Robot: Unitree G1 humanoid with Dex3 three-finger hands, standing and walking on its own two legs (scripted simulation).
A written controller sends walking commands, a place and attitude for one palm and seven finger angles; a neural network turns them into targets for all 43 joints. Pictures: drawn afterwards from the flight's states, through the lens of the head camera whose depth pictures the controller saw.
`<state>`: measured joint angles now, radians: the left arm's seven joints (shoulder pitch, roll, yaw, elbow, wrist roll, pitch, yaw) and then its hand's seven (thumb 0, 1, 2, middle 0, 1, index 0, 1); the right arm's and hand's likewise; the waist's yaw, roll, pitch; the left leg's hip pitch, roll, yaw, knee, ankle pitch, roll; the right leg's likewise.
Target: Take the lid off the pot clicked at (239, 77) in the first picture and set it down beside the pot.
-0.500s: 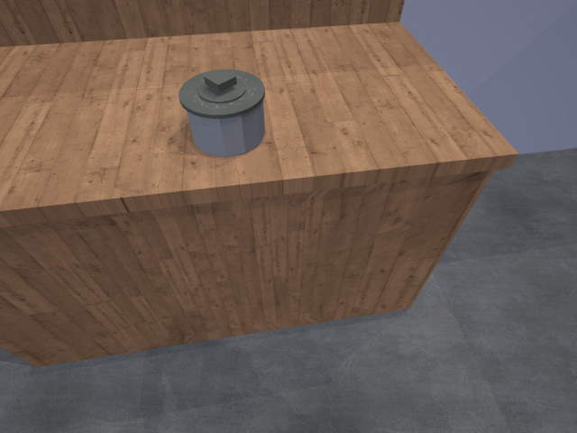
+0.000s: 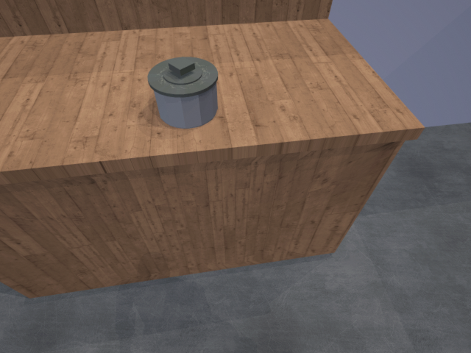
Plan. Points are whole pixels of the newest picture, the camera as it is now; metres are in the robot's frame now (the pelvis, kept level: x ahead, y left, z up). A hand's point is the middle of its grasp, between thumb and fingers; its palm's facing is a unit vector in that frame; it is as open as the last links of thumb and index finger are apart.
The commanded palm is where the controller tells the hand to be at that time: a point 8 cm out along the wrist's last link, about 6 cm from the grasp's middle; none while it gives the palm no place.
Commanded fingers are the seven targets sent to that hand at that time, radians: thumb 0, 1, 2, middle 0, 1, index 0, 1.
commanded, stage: look at it before walking up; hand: left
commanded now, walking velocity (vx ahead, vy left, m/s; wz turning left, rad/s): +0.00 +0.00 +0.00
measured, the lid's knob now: (181, 66) +0.67 +0.17 +0.14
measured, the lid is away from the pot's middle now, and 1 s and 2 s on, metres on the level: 0.00 0.00 0.00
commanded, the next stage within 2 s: turn to face it in 0.14 s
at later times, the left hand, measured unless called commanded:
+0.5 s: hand out of the picture +0.00 +0.18 -0.18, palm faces +0.10 -0.97 -0.22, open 7.4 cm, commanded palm none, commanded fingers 0.00 0.90 0.90 -0.20 -0.30 -0.20 -0.30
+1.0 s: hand out of the picture -0.02 +0.20 -0.17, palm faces +0.21 -0.95 -0.25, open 7.4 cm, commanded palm none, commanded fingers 0.00 0.90 0.90 -0.20 -0.30 -0.20 -0.30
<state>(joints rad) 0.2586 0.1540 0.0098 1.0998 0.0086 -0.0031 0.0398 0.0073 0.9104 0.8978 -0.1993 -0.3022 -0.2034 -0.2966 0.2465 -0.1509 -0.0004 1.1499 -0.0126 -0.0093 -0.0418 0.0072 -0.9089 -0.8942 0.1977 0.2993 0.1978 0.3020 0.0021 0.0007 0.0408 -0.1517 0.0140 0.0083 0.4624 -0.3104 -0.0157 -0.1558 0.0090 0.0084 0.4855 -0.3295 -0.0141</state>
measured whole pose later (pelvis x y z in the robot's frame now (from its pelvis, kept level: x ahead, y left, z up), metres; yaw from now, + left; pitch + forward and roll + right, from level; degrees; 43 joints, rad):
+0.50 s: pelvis -0.01 +0.00 +0.00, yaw +3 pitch +0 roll +0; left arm 0.25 0.15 0.03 1.07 0.01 0.01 0.04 0.01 0.91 0.90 -0.20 -0.30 -0.20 -0.30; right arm 0.25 -0.15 -0.01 1.13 -0.01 0.01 -0.04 0.01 -0.91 -0.89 0.20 0.30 0.20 0.30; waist 0.00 0.01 0.06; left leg -0.20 0.00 -0.03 0.53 -0.33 -0.01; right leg -0.17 -0.01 -0.03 0.53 -0.35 -0.01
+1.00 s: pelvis -0.02 +0.00 +0.00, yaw +9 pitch +0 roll +1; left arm 0.25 0.19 0.05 0.97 0.03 0.01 0.03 0.01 0.91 0.90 -0.20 -0.30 -0.20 -0.30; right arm 0.18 -0.20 -0.04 1.02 -0.02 0.04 -0.03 0.01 -0.91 -0.89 0.20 0.30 0.20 0.30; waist 0.02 0.00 0.08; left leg -0.40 0.00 0.01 0.92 -0.50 0.00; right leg -0.19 -0.06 -0.14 0.55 -0.36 -0.02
